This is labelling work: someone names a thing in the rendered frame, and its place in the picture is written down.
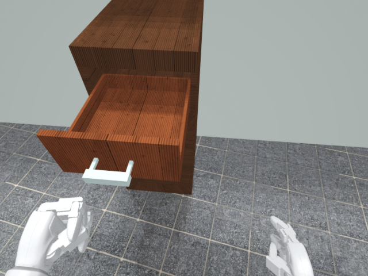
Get drawer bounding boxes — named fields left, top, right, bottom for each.
left=36, top=74, right=191, bottom=182

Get cabinet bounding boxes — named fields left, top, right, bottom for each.
left=69, top=0, right=204, bottom=195

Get right robot hand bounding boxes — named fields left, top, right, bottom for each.
left=266, top=216, right=314, bottom=276

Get handle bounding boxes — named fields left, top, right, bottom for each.
left=82, top=158, right=134, bottom=187

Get left robot hand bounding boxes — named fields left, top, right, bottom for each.
left=15, top=197, right=93, bottom=272

